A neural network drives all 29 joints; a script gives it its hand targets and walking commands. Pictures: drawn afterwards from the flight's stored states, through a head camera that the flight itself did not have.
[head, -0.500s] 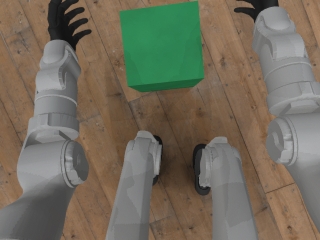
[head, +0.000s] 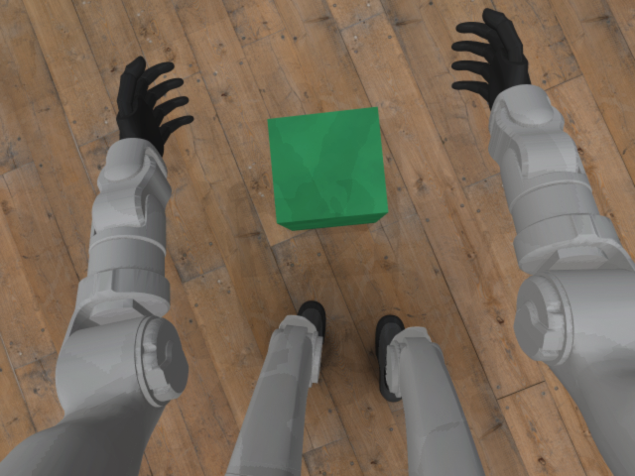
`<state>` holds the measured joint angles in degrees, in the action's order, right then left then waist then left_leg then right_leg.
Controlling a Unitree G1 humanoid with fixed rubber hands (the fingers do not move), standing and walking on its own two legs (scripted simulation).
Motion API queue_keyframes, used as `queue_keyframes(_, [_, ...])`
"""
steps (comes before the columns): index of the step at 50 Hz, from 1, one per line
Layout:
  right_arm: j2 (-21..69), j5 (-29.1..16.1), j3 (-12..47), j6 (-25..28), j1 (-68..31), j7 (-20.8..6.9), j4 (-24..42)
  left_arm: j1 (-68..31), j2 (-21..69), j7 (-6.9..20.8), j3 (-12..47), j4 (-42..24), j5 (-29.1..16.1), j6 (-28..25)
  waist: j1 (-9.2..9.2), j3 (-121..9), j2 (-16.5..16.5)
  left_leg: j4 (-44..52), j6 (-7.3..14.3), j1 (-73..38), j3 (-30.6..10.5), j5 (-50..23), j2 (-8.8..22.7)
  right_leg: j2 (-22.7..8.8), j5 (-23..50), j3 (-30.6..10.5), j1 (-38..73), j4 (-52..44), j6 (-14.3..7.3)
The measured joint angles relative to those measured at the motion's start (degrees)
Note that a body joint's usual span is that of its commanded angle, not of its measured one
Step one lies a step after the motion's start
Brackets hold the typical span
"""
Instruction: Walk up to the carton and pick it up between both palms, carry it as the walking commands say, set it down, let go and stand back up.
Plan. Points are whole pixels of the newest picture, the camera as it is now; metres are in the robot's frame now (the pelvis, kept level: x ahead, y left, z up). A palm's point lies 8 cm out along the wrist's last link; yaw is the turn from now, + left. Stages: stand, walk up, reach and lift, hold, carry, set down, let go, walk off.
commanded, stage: set down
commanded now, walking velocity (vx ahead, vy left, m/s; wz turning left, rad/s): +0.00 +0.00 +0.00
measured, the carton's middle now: (328, 178) +0.51 +0.07 -0.52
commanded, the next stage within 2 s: let go in 0.16 s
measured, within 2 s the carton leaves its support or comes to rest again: neither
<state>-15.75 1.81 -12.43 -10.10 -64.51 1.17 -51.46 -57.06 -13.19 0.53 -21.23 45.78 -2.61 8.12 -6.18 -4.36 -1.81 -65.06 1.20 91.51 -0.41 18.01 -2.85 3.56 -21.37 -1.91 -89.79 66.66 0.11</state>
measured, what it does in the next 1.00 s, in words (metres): rises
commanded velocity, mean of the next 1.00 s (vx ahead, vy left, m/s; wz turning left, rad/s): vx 0.00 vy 0.00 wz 0.00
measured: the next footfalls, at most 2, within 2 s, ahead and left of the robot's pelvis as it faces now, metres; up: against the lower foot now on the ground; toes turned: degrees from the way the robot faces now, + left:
none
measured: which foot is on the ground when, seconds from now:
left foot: down 0.00-1.00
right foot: down 0.00-1.00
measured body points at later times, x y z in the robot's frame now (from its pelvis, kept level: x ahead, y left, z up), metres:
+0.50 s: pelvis +0.04 +0.01 +0.07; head +0.29 +0.02 +0.44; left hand +0.40 +0.27 -0.04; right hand +0.44 -0.16 -0.05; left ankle +0.08 +0.10 -0.61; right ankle +0.06 -0.11 -0.61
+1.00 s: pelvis +0.09 -0.01 +0.13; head +0.15 -0.01 +0.58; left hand +0.25 +0.23 +0.05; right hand +0.30 -0.23 +0.05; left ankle +0.08 +0.10 -0.61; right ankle +0.06 -0.11 -0.61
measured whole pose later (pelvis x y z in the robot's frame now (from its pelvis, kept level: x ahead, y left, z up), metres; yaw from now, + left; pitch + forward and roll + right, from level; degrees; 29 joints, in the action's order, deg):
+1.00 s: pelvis +0.09 -0.01 +0.13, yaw +1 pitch +6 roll +0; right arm -11.3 0.7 -3.8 -1.0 8.7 -1.4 -27.7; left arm 12.5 -12.1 4.2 -2.3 24.9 -1.4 1.2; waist -2.1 1.7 0.6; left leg -27.3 0.9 18.7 -2.8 14.1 -2.7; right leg 2.6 -16.6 -2.2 -16.3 27.3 -1.5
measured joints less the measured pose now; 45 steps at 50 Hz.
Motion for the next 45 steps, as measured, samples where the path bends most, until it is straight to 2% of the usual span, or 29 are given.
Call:
queue_keyframes(8, [0.84, 3.82, -2.99, 1.65, 0.14, -1.50, -3.34, 0.23, 2.25, 0.29, -2.78, 2.57, 4.90, -1.69, -0.17, -0.08, -0.12, 7.60, 0.15, -6.03, 0.15, -2.56, 0.19, -0.03, 2.82, -0.67, 5.87, -7.67, 0.09])
queue_keyframes(12, [1.94, 5.30, -3.98, 2.07, 1.88, -0.88, -1.86, 1.70, 3.04, 0.84, -3.38, 1.54, 6.97, -2.27, 0.23, 0.92, -0.06, 9.52, 0.10, -7.58, -0.16, -3.17, 0.28, 0.01, 3.51, -0.50, 7.55, -9.84, 0.05])
queue_keyframes(19, [6.35, 5.92, -1.75, 1.53, 16.01, 3.12, 10.89, 14.68, 1.41, 4.13, 1.86, -7.18, 7.31, -2.22, 1.42, 2.15, 0.59, 13.24, 0.42, -13.30, -0.51, -3.39, 0.53, 0.16, 4.22, -0.47, 13.64, -14.42, 0.14])
queue_keyframes(23, [8.17, 4.74, 0.10, 1.46, 27.73, 3.92, 18.15, 24.86, 0.52, 5.77, 5.78, -12.64, 5.98, -1.76, 1.70, 2.89, 1.33, 16.64, 0.70, -20.48, -0.53, -3.40, 0.31, -0.15, 4.29, -0.69, 20.93, -18.02, 0.19])
queue_keyframes(26, [8.39, 3.59, 1.29, 2.27, 34.81, 3.40, 20.01, 31.09, 0.03, 6.43, 8.07, -13.75, 4.62, -2.28, 1.80, 2.80, 1.74, 19.34, 0.85, -26.56, -0.47, -3.44, 0.02, -0.52, 4.24, -0.94, 26.98, -20.60, 0.24])
queue_keyframes(30, [7.75, 2.87, 2.42, 4.02, 41.44, 2.22, 19.03, 37.84, -0.16, 6.56, 10.81, -13.17, 2.96, -3.72, 2.05, 2.09, 2.29, 22.51, 0.97, -34.71, -0.60, -3.31, -0.42, -1.04, 3.91, -1.01, 35.11, -23.58, 0.17])
queue_keyframes(37, [6.62, 1.89, 4.56, 7.37, 51.68, 0.23, 17.47, 49.84, 1.36, 4.90, 14.74, -14.14, 1.89, -6.35, 2.51, 1.67, 2.71, 27.42, 0.84, -48.00, -1.19, -2.97, -0.68, -1.45, 3.49, -0.78, 48.51, -28.53, -0.21])
queue_keyframes(45, [5.43, -0.60, 7.39, 9.46, 66.36, -1.51, 21.16, 64.70, 1.76, 3.66, 18.08, -19.40, 1.28, -7.57, 3.39, 4.85, 2.77, 34.02, 0.22, -64.12, -2.03, -3.40, -0.20, -1.19, 4.27, -0.43, 64.88, -35.68, -1.05])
